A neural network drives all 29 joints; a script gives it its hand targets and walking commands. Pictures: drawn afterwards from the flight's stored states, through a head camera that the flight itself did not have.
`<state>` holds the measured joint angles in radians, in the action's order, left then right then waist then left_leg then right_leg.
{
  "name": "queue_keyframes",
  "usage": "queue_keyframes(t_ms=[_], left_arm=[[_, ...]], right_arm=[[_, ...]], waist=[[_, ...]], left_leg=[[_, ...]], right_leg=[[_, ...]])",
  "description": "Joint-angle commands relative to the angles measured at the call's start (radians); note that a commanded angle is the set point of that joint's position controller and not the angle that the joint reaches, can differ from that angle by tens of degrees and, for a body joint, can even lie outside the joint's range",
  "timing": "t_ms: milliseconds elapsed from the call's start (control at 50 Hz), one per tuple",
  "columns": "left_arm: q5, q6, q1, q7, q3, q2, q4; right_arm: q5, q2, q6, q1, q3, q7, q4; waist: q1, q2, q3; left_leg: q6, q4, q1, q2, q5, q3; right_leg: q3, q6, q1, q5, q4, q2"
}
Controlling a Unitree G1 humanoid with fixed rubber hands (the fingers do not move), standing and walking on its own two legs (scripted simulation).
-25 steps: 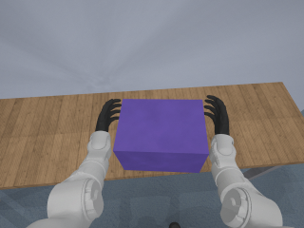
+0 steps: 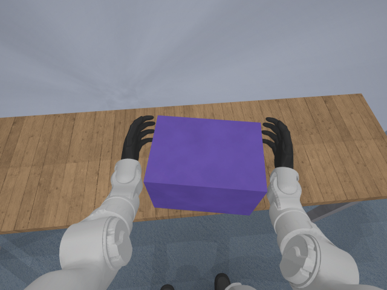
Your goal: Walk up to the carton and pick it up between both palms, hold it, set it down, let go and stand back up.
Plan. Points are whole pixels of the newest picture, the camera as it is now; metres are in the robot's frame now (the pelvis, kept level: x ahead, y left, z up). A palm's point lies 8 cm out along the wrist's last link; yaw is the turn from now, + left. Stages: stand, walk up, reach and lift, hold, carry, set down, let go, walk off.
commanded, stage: set down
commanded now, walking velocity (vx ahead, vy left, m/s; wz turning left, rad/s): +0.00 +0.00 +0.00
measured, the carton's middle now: (205, 166) +0.38 -0.04 -0.06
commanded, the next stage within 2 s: none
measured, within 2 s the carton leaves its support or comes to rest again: neither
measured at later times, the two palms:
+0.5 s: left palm (132, 152) +0.41 +0.12 -0.01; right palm (281, 158) +0.35 -0.20 +0.00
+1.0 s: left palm (125, 140) +0.44 +0.14 -0.01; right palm (288, 151) +0.38 -0.23 -0.02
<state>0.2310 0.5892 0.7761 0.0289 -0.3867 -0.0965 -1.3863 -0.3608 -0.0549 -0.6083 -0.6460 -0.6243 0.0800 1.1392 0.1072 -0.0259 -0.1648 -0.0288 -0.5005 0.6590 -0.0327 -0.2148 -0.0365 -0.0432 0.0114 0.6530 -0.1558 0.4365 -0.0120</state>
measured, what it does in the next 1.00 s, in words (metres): lowers itself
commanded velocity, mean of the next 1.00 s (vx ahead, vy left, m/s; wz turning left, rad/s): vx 0.00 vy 0.00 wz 0.00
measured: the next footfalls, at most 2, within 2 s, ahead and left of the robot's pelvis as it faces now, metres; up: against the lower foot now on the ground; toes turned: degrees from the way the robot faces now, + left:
none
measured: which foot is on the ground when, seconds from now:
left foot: down 0.00-1.00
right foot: down 0.00-1.00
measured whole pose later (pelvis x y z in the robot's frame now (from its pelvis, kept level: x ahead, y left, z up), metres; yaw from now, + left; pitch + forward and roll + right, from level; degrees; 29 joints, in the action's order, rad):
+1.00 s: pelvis -0.01 +0.00 -0.05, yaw -2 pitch +26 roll -2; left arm -0.18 0.54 1.00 0.04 0.00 -0.24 -1.64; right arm 0.20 0.15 -0.54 -0.89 -0.07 0.11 1.51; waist 0.12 -0.04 -0.30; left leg -0.03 -0.92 0.98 -0.05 -0.41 -0.03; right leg -0.03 0.01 0.99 -0.34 0.87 -0.02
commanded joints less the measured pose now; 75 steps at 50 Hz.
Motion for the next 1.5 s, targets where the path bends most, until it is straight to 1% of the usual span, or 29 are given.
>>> queue_keyframes(t_ms=[0, 100, 140, 240, 320, 380, 580, 660, 680, 760, 780, 800, 860, 880, 920, 1020, 1080, 1120, 1140, 1160, 1200, 1240, 1280, 1300, 1380, 1400, 1420, 1460, 1480], left_arm=[[0.110, 0.034, 0.461, -0.101, 0.183, 0.472, 0.015], [0.108, 0.032, 0.474, -0.093, 0.154, 0.414, -0.017], [0.129, 0.030, 0.469, -0.094, 0.134, 0.445, -0.018], [0.133, 0.022, 0.485, -0.093, 0.127, 0.448, -0.013], [0.145, 0.014, 0.479, -0.087, 0.107, 0.424, -0.018], [0.143, 0.006, 0.478, -0.089, 0.106, 0.428, -0.035], [0.139, -0.005, 0.485, -0.080, 0.073, 0.362, -0.026], [0.077, -0.002, 0.452, -0.032, 0.076, 0.172, -0.035], [0.041, -0.004, 0.453, -0.014, 0.090, 0.112, -0.047], [-0.176, -0.001, 0.496, 0.056, 0.146, -0.201, -0.078], [-0.232, 0.001, 0.520, 0.058, 0.190, -0.214, -0.107], [-0.289, 0.009, 0.564, 0.059, 0.240, -0.233, -0.111], [-0.376, 0.001, 0.583, 0.047, 0.339, -0.252, -0.164], [-0.394, -0.008, 0.574, 0.036, 0.359, -0.251, -0.221], [-0.429, -0.016, 0.556, 0.018, 0.404, -0.243, -0.193], [-0.429, -0.048, 0.478, -0.013, 0.417, -0.249, -0.111], [-0.445, -0.059, 0.474, -0.025, 0.449, -0.252, -0.033], [-0.439, -0.067, 0.417, -0.034, 0.438, -0.261, 0.027], [-0.438, -0.074, 0.401, -0.037, 0.451, -0.255, 0.083], [-0.445, -0.071, 0.394, -0.037, 0.436, -0.272, 0.100], [-0.437, -0.076, 0.319, -0.041, 0.433, -0.273, 0.204], [-0.456, -0.079, 0.360, -0.048, 0.438, -0.300, 0.199], [-0.450, -0.082, 0.286, -0.055, 0.413, -0.306, 0.235], [-0.455, -0.085, 0.295, -0.061, 0.424, -0.306, 0.255], [-0.424, -0.095, 0.180, -0.073, 0.397, -0.294, 0.318], [-0.434, -0.099, 0.197, -0.074, 0.402, -0.291, 0.307], [-0.421, -0.103, 0.085, -0.076, 0.390, -0.270, 0.346], [-0.432, -0.105, 0.167, -0.078, 0.394, -0.298, 0.313], [-0.420, -0.106, 0.068, -0.080, 0.374, -0.294, 0.346]], right_arm=[[-0.131, -0.509, 0.008, -0.432, 0.297, -0.134, 0.092], [-0.129, -0.465, 0.021, -0.418, 0.269, -0.132, 0.121], [-0.147, -0.512, 0.029, -0.421, 0.267, -0.137, 0.102], [-0.166, -0.493, 0.033, -0.432, 0.226, -0.142, 0.122], [-0.169, -0.481, 0.047, -0.431, 0.222, -0.148, 0.119], [-0.186, -0.476, 0.062, -0.426, 0.196, -0.147, 0.135], [-0.187, -0.431, 0.082, -0.430, 0.189, -0.148, 0.125], [-0.096, -0.223, 0.083, -0.391, 0.202, -0.100, 0.149], [-0.062, -0.144, 0.083, -0.396, 0.197, -0.081, 0.181], [0.233, 0.176, 0.077, -0.458, 0.324, 0.014, 0.191], [0.299, 0.194, 0.075, -0.509, 0.373, 0.021, 0.181], [0.357, 0.210, 0.072, -0.537, 0.421, 0.026, 0.188], [0.477, 0.276, 0.059, -0.573, 0.493, 0.037, 0.227], [0.511, 0.300, 0.060, -0.578, 0.522, 0.035, 0.266], [0.564, 0.332, 0.046, -0.574, 0.548, 0.037, 0.274], [0.681, 0.384, 0.009, -0.550, 0.637, 0.022, 0.254], [0.705, 0.409, 0.023, -0.532, 0.639, 0.011, 0.244], [0.722, 0.403, 0.022, -0.476, 0.658, 0.006, 0.208], [0.726, 0.398, 0.024, -0.438, 0.664, 0.005, 0.183], [0.736, 0.402, 0.030, -0.444, 0.679, -0.002, 0.161], [0.735, 0.395, 0.024, -0.361, 0.678, -0.005, 0.081], [0.711, 0.400, 0.046, -0.398, 0.637, -0.003, 0.025], [0.704, 0.385, 0.052, -0.330, 0.648, 0.002, -0.014], [0.698, 0.378, 0.061, -0.311, 0.635, 0.007, -0.017], [0.665, 0.361, 0.036, -0.211, 0.606, 0.018, -0.091], [0.658, 0.371, 0.044, -0.237, 0.595, 0.014, -0.093], [0.665, 0.353, 0.038, -0.126, 0.623, 0.016, -0.106], [0.639, 0.351, 0.055, -0.207, 0.591, 0.022, -0.122], [0.649, 0.337, 0.047, -0.124, 0.617, 0.023, -0.149]], waist=[[0.017, -0.022, -0.475], [0.010, -0.042, -0.440], [-0.004, -0.018, -0.432], [0.014, -0.039, -0.424], [-0.003, -0.047, -0.420], [0.012, -0.041, -0.397], [0.001, -0.035, -0.385], [0.002, -0.059, -0.446], [0.019, -0.060, -0.446], [0.000, -0.045, -0.580], [-0.006, -0.031, -0.615], [0.010, -0.039, -0.661], [0.028, -0.059, -0.706], [0.019, -0.051, -0.672], [0.035, -0.055, -0.721], [-0.011, -0.080, -0.729], [0.003, -0.085, -0.698], [-0.015, -0.074, -0.679], [-0.002, -0.074, -0.682], [-0.025, -0.074, -0.673], [-0.015, -0.075, -0.700], [0.013, -0.059, -0.701], [-0.001, -0.042, -0.682], [0.024, -0.043, -0.686], [0.014, -0.069, -0.695], [0.018, -0.048, -0.654], [0.009, -0.040, -0.638], [0.015, -0.036, -0.593], [-0.013, -0.038, -0.568]], left_leg=[[-0.005, 0.014, -0.169, 0.017, 0.136, 0.062], [-0.004, 0.004, -0.153, 0.022, 0.109, 0.069], [0.004, 0.000, -0.165, 0.018, 0.105, 0.068], [0.002, -0.018, -0.159, 0.017, 0.076, 0.066], [0.005, -0.029, -0.144, 0.017, 0.043, 0.070], [0.009, -0.029, -0.123, 0.017, 0.010, 0.066], [0.014, -0.058, -0.115, 0.020, -0.033, 0.071], [0.005, -0.090, -0.115, 0.027, 0.004, 0.065], [-0.001, -0.094, -0.124, 0.025, 0.000, 0.054], [-0.014, -0.174, -0.059, 0.050, -0.022, 0.063], [-0.016, -0.202, -0.024, 0.055, -0.006, 0.066], [-0.024, -0.234, -0.010, 0.057, 0.018, 0.063], [-0.047, -0.322, -0.058, 0.050, 0.130, 0.046], [-0.049, -0.347, -0.062, 0.048, 0.153, 0.042], [-0.064, -0.383, -0.110, 0.049, 0.269, 0.034], [-0.086, -0.444, -0.194, 0.052, 0.439, 0.027], [-0.079, -0.435, -0.209, 0.047, 0.399, 0.026], [-0.072, -0.422, -0.217, 0.051, 0.392, 0.027], [-0.068, -0.413, -0.234, 0.052, 0.394, 0.024], [-0.065, -0.411, -0.212, 0.053, 0.370, 0.026], [-0.061, -0.396, -0.229, 0.057, 0.374, 0.026], [-0.041, -0.377, -0.168, 0.067, 0.266, 0.026], [-0.032, -0.359, -0.154, 0.069, 0.244, 0.031], [-0.025, -0.348, -0.144, 0.071, 0.215, 0.030], [-0.036, -0.325, -0.200, 0.068, 0.270, 0.021], [-0.028, -0.308, -0.185, 0.066, 0.215, 0.019], [-0.030, -0.290, -0.222, 0.064, 0.250, 0.017], [-0.018, -0.267, -0.164, 0.064, 0.147, 0.023], [-0.019, -0.258, -0.193, 0.065, 0.169, 0.022]], right_leg=[[-0.038, -0.008, -0.305, 0.251, 0.019, 0.022], [-0.035, -0.004, -0.257, 0.207, 0.036, 0.024], [-0.037, -0.006, -0.243, 0.194, 0.036, 0.021], [-0.038, -0.003, -0.204, 0.158, 0.050, 0.023], [-0.040, -0.003, -0.169, 0.114, 0.063, 0.019], [-0.040, -0.007, -0.160, 0.089, 0.075, 0.018], [-0.042, -0.008, -0.113, 0.039, 0.104, 0.015], [-0.024, -0.003, -0.124, 0.080, 0.124, 0.014], [-0.027, -0.001, -0.102, 0.076, 0.132, 0.008], [0.017, 0.000, -0.111, 0.079, 0.194, 0.000], [0.020, -0.004, -0.111, 0.090, 0.224, -0.001], [0.015, -0.007, -0.092, 0.121, 0.259, -0.003], [-0.008, -0.008, 0.006, 0.200, 0.325, -0.018], [-0.015, -0.009, 0.037, 0.197, 0.339, -0.021], [-0.030, -0.009, 0.039, 0.278, 0.359, -0.035], [-0.041, -0.020, 0.079, 0.358, 0.364, -0.045], [-0.051, -0.021, 0.112, 0.285, 0.341, -0.040], [-0.048, -0.028, 0.094, 0.282, 0.320, -0.040], [-0.051, -0.029, 0.082, 0.284, 0.313, -0.041], [-0.042, -0.027, 0.078, 0.265, 0.310, -0.032], [-0.040, -0.032, 0.035, 0.294, 0.300, -0.034], [-0.028, -0.032, 0.031, 0.238, 0.285, -0.020], [-0.018, -0.038, -0.019, 0.244, 0.282, -0.015], [-0.014, -0.039, -0.030, 0.228, 0.273, -0.012], [-0.019, -0.036, -0.050, 0.262, 0.255, -0.024], [-0.017, -0.036, -0.040, 0.206, 0.246, -0.023], [-0.018, -0.036, -0.093, 0.247, 0.237, -0.028], [-0.008, -0.033, -0.073, 0.141, 0.224, -0.024], [-0.004, -0.034, -0.114, 0.169, 0.222, -0.023]])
